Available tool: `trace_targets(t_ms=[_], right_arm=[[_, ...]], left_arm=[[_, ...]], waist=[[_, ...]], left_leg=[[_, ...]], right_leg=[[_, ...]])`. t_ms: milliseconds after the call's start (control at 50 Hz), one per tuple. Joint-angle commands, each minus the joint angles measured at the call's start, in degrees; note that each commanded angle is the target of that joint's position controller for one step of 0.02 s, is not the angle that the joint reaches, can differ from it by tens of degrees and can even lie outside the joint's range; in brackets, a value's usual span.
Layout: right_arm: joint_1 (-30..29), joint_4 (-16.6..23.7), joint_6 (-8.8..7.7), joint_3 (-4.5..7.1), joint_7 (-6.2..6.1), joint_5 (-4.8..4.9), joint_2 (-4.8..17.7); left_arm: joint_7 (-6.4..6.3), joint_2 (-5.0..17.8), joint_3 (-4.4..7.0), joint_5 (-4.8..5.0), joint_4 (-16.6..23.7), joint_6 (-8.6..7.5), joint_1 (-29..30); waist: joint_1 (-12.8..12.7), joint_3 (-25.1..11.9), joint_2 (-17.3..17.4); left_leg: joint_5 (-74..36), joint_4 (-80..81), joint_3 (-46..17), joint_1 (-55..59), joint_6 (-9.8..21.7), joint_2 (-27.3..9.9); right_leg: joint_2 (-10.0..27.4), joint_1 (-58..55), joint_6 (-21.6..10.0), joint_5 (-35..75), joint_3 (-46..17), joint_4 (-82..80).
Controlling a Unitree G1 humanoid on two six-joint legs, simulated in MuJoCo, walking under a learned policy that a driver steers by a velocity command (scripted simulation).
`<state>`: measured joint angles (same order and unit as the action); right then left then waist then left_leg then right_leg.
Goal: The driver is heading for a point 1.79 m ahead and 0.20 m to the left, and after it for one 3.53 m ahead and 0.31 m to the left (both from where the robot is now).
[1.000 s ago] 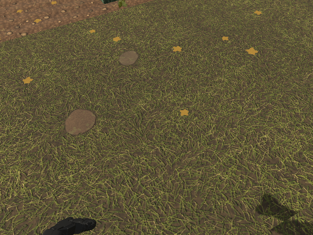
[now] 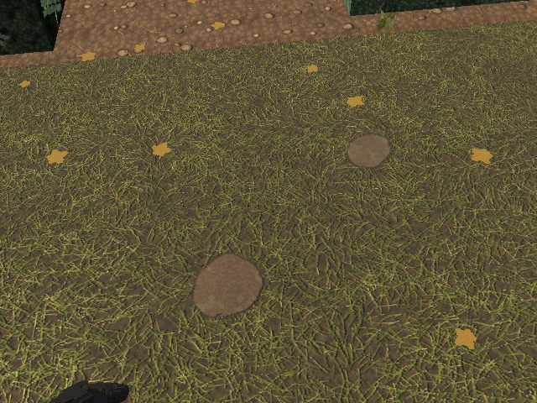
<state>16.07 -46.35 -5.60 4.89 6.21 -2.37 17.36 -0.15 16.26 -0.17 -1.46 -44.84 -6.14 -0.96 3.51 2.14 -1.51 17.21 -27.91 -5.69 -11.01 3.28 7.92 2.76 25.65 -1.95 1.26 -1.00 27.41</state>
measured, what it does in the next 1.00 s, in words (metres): walks ahead, turning left: left foot, then right foot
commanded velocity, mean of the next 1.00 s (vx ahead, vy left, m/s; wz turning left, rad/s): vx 0.05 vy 0.00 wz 0.43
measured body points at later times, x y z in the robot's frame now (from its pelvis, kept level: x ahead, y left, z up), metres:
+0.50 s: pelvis +0.04 +0.03 +0.02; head +0.08 +0.05 +0.46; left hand +0.11 +0.35 -0.08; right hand +0.23 -0.21 -0.08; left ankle +0.03 +0.11 -0.73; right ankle +0.11 -0.11 -0.70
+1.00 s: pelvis +0.12 +0.02 +0.00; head +0.14 +0.05 +0.45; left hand +0.12 +0.32 -0.12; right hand +0.31 -0.18 -0.11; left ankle +0.03 +0.11 -0.73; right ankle +0.18 -0.08 -0.73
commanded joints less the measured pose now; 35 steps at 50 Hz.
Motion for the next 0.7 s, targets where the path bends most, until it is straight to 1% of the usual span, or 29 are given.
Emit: trace_targets(t_ms=[20,40,60,80,100,120,140,160,180,200,220,240,280,320,340,380,400,420,440,460,480,500,520,540,560,600,640,660,700], right_arm=[[6.97,6.04,-0.83,-1.23,-1.28,-0.27,-2.07],[3.59,5.05,0.24,-0.14,-2.41,-1.13,2.88],[3.21,4.61,1.35,0.07,-3.91,-1.27,4.04],[4.8,3.38,2.02,0.48,-5.29,-1.97,5.48],[5.82,3.07,2.17,0.18,-5.63,-2.52,4.23],[5.41,3.26,2.25,-0.4,-5.18,-2.89,3.24],[5.88,3.13,2.3,-0.87,-4.35,-2.39,1.76],[5.31,3.26,2.49,-1.2,-3.32,-1.45,1.65],[3.77,3.78,2.67,-1.18,-2.46,-0.91,2.37],[2.21,4.53,2.7,-1.11,-1.97,-0.82,3.14],[1.1,5.42,2.64,-1.18,-1.79,-0.85,3.55],[0.37,5.83,2.63,-1.23,-1.87,-0.69,3.8],[0.11,6.07,2.63,-1.15,-2.26,-0.63,4.47],[0.55,5.89,2.46,-0.79,-2.29,-0.5,5.23],[0.84,5.82,2.22,-0.5,-2.05,-0.16,5.57],[1.24,6.29,1.34,0.34,-1.45,0.89,5.96],[1.8,6.83,0.7,0.92,-1.46,1.12,6.36],[3.14,7.4,0.0,1.76,-2.12,0.86,9.08],[4.65,9.07,-1.09,3.33,-3.0,1.49,15.86],[4.67,8.01,-2.51,3.9,-3.96,-1.07,15.34],[3.43,7.42,-3.02,3.97,-4.42,-1.21,14.05],[2.79,7.7,-2.69,3.12,-4.58,-0.39,11.47],[2.66,7.65,-2.32,2.03,-4.57,0.67,9.2],[1.82,8.14,-1.74,1.72,-4.51,0.93,8.6],[0.91,9.12,-1.33,1.64,-4.36,0.76,8.54],[0.3,10.6,-1.18,1.76,-4.02,0.24,9.03],[1.03,11.09,-1.26,1.76,-3.81,-0.06,9.04],[1.45,11.29,-1.27,1.74,-3.67,-0.01,8.84],[2.35,11.13,-1.19,1.75,-3.23,0.4,8.94]], left_arm=[[-1.49,15.44,4.81,0.2,1.56,-1.67,-14.69],[-2.11,12.13,4.96,-1.34,1.09,-1.48,-14.87],[-2.24,11.05,5.2,-0.01,1.83,-1.15,-11.06],[-2.24,7.6,4.31,1.38,3.93,-0.83,-5.53],[-2.51,6.25,3.85,1.68,5.15,-0.87,-3.52],[-2.9,6.9,4.16,1.07,6.26,-0.96,-2.11],[-3.27,7.73,4.59,0.3,7.28,-1.29,-0.42],[-3.6,9.26,5.42,0.08,7.84,-1.51,-0.32],[-3.78,10.89,6.35,0.19,7.82,-1.52,-1.97],[-3.91,11.99,7.09,0.03,7.51,-1.42,-4.21],[-3.86,12.14,7.46,-0.58,7.33,-1.31,-6.17],[-3.75,11.97,7.71,-1.02,7.37,-1.34,-7.13],[-3.53,11.46,7.89,-1.25,8.04,-1.47,-6.93],[-3.53,11.07,7.85,-1.26,9.06,-1.46,-5.22],[-3.6,11.1,7.78,-1.24,9.35,-1.27,-4.08],[-3.6,11.02,7.32,-1.44,8.61,-0.52,-2.6],[-3.3,9.82,6.7,-1.58,7.35,-0.08,-4.31],[-3.09,6.24,5.74,-1.65,7.34,0.21,-7.65],[-3.18,3.7,4.88,-1.41,11.47,-0.28,-6.95],[-2.35,6.18,5.08,-1.85,9.16,-0.45,-5.56],[-2.22,8.18,5.81,-1.77,8.38,0.18,-4.96],[-2.48,10.32,6.78,-1.99,7.31,0.36,-6.09],[-2.62,9.53,6.55,-2.6,7.17,0.56,-5.63],[-2.38,7.87,5.84,-2.6,7.09,0.81,-5.58],[-2.07,7.16,5.59,-2.07,6.26,1.02,-6.78],[-1.02,6.88,5.44,-1.1,4.69,1.55,-8.49],[-0.01,6.89,5.29,-1.11,3.71,2.07,-8.94],[0.3,6.95,5.21,-1.09,3.46,2.27,-8.72],[0.7,6.69,4.81,-1.17,3.16,2.52,-7.8]], waist=[[-5.6,-24.26,-14.76],[-7.16,-15.14,-6.03],[-5.61,-11.12,-5.47],[-3.33,-9.46,-4.95],[-2.3,-7.82,-6.8],[-1.64,-6.87,-5.63],[-1.12,-6.03,-3.69],[-2.03,-5.25,-3.0],[-3.76,-4.74,-3.51],[-5.21,-4.38,-3.81],[-6.2,-4.3,-3.98],[-6.68,-3.85,-3.99],[-6.56,-3.9,-4.73],[-5.71,-4.14,-5.11],[-4.96,-4.21,-4.72],[-3.5,-4.6,-4.16],[-3.1,-5.59,-2.67],[-3.72,-8.09,4.68],[-3.45,-8.3,14.91],[-1.6,-1.31,7.19],[-2.22,-0.88,7.17],[-2.95,-2.21,7.08],[-3.49,-2.51,8.45],[-4.53,-1.82,8.27],[-5.04,-1.69,7.65],[-4.84,-1.7,7.45],[-4.14,-1.47,6.97],[-3.46,-1.16,6.96],[-2.1,-0.84,6.66]], left_leg=[[19.69,-20.22,-0.37,-21.01,-3.3,0.74],[23.59,-29.14,-0.51,-23.75,-4.17,-4.58],[20.2,-31.24,0.41,-22.76,-4.81,-7.29],[17.3,-31.79,1.37,-19.59,-5.71,-9.07],[13.55,-32.8,2.28,-16.01,-5.99,-9.67],[10.58,-34.01,4.64,-12.77,-6.29,-9.67],[8.02,-30.79,6.79,-10.62,-6.52,-9.51],[6.36,-27.14,8.81,-9.23,-6.85,-9.31],[5.41,-24.09,10.28,-9.48,-7.2,-9.33],[4.74,-21.17,10.33,-10.5,-7.14,-10.08],[4.3,-18.39,8.96,-11.33,-6.71,-11.55],[3.91,-15.71,8.07,-12.05,-6.04,-12.55],[3.1,-12.07,7.8,-11.26,-4.36,-12.85],[0.79,-7.88,8.53,-9.01,-2.36,-12.3],[-2.19,-4.19,9.16,-6.86,-1.13,-11.62],[-11.29,4.91,10.35,-0.21,2.29,-8.89],[-16.14,7.89,9.49,4.36,4.52,-8.67],[-28.27,10.3,1.14,10.26,10.03,-15.0],[-32.94,15.05,-21.67,15.37,23.04,-29.12],[-18.22,17.46,-21.44,13.09,20.31,-28.29],[-13.96,17.57,-16.69,14.06,16.35,-24.9],[-16.01,16.75,-14.58,15.44,14.81,-23.71],[-19.28,16.49,-13.36,14.81,13.83,-22.99],[-20.7,17.26,-11.28,11.94,12.75,-22.15],[-20.79,18.14,-9.97,10.12,12.47,-21.55],[-23.04,17.98,-7.92,8.35,12.54,-20.66],[-23.95,16.89,-7.32,8.82,12.53,-20.25],[-23.5,16.0,-7.67,9.55,12.37,-20.46],[-23.28,14.01,-8.85,11.41,12.47,-21.12]], right_leg=[[26.71,-44.82,-28.38,36.39,-26.81,-8.54],[25.41,-36.84,-23.53,22.03,-25.17,-11.36],[21.26,-30.07,-18.43,8.47,-19.46,-14.48],[18.39,-24.49,-15.07,1.11,-14.71,-16.55],[16.12,-19.66,-14.03,2.18,-10.51,-18.1],[14.27,-15.96,-13.02,2.73,-6.54,-19.37],[11.66,-14.4,-11.65,0.89,-2.21,-20.31],[10.08,-14.02,-10.77,-0.88,0.97,-20.87],[10.0,-15.63,-10.9,-2.28,2.19,-21.08],[11.57,-18.17,-11.53,-3.71,1.53,-20.72],[14.07,-20.6,-12.34,-4.88,-0.18,-20.2],[15.89,-22.37,-12.84,-5.69,-1.38,-19.87],[18.07,-23.79,-13.06,-6.72,-2.55,-19.7],[18.32,-24.08,-11.78,-8.36,-1.4,-18.91],[17.88,-23.52,-10.58,-9.88,-0.17,-17.76],[16.96,-20.41,-7.2,-13.86,2.23,-14.04],[15.53,-17.91,-4.91,-16.06,3.59,-11.11],[10.55,-14.15,-0.55,-22.15,8.7,-2.42],[0.58,-0.95,4.78,-34.14,11.35,10.72],[0.28,7.63,4.49,-34.31,1.08,15.54],[0.53,10.13,4.37,-31.39,-0.85,18.73],[0.49,10.69,4.49,-29.53,-0.77,21.46],[0.55,10.03,4.28,-27.95,-1.42,23.09],[0.77,7.73,4.04,-25.6,-1.13,24.16],[0.49,6.07,4.03,-22.15,-0.8,24.25],[0.1,3.95,4.52,-17.26,-0.03,24.64],[0.46,3.67,5.43,-15.64,0.14,22.35],[1.0,4.1,5.82,-15.22,-0.16,21.01],[1.96,4.9,6.35,-15.46,-0.56,17.0]])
